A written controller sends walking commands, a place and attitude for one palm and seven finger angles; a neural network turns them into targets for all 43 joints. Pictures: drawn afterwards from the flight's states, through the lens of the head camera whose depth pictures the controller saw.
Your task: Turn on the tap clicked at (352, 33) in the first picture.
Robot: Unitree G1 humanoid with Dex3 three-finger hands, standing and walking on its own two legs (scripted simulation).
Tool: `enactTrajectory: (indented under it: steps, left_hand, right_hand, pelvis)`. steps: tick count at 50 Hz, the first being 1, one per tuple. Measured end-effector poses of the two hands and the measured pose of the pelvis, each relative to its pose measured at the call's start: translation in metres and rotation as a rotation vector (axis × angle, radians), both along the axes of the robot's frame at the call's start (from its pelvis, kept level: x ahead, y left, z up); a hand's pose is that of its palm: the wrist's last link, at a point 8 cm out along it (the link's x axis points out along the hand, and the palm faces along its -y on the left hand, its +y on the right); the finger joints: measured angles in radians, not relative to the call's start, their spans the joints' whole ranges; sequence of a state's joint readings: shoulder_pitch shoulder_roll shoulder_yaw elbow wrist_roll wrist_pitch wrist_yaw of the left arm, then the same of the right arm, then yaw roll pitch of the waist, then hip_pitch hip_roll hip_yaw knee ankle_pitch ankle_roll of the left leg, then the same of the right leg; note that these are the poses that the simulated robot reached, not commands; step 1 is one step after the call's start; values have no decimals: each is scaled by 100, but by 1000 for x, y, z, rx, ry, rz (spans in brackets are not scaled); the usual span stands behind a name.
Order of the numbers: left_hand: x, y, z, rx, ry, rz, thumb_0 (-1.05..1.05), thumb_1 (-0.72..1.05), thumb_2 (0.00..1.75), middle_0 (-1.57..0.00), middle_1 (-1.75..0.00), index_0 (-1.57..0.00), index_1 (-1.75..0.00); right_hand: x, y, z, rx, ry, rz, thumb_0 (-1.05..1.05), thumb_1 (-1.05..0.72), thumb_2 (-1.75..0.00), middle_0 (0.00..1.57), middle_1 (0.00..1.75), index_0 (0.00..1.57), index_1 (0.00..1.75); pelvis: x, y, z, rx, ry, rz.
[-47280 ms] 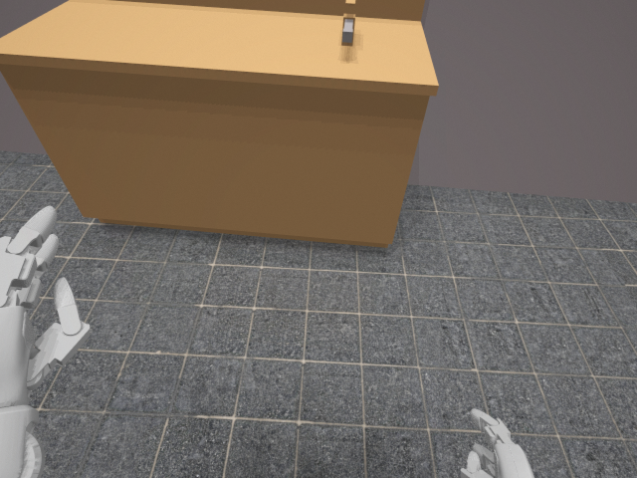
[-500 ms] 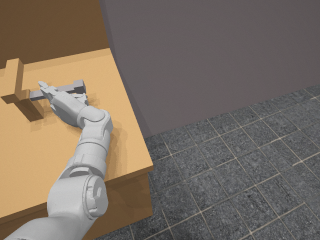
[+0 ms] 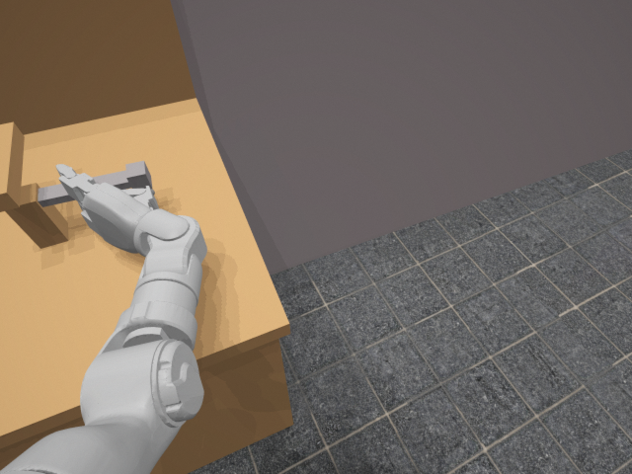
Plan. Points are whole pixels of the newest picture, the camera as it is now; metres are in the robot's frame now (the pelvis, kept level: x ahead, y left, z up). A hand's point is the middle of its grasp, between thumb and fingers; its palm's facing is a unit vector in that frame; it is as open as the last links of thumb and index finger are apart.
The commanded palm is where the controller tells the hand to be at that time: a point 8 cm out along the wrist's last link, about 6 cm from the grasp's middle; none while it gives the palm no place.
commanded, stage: lift the hand up off the lever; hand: left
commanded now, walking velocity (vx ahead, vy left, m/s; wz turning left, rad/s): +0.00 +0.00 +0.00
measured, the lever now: (139, 176) +0.49 +0.22 +0.11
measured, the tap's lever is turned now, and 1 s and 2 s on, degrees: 86 78 60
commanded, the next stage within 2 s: draw the hand back beside the body in 1.98 s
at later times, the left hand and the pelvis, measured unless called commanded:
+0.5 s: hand (141, 189) +0.46 +0.21 +0.12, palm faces +0.83 -0.55 -0.08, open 8.1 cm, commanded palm +0.40 +0.22 +0.14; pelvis +0.01 +0.01 +0.01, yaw +0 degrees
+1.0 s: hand (135, 191) +0.44 +0.21 +0.13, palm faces +0.83 -0.56 -0.09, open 7.8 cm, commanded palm +0.39 +0.21 +0.16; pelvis +0.02 +0.00 +0.01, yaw +1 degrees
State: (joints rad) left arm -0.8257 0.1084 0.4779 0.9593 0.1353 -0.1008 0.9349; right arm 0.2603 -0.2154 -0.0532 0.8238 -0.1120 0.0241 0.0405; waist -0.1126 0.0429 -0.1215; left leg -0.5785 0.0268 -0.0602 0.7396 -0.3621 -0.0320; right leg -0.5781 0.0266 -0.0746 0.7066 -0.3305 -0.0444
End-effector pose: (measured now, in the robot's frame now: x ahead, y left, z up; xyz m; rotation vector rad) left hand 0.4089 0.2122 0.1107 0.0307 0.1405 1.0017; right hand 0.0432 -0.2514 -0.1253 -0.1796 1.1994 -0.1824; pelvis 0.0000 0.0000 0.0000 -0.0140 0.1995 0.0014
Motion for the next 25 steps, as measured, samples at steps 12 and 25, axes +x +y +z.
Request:
enactTrajectory:
  steps: [12, 25]
  left_hand:
    - [-1, 2, 3, -17, 8, -6, 12, 96, 98, -15, -15, -15, -15]
    - [-7, 6, 13, -19, 5, -10, 17, 92, 93, -15, -15, -15, -15]
  right_hand:
    - [15, 7, 3, 10, -28, 8, 1, -90, -90, 20, 30, 20, 30]
    - [45, 11, 7, 16, -76, 47, 1, -90, -90, 20, 30, 20, 30]
  pelvis:
    - [7, 4, 3, 0, -19, -4]
    - [14, 5, 6, 1, -44, 1]
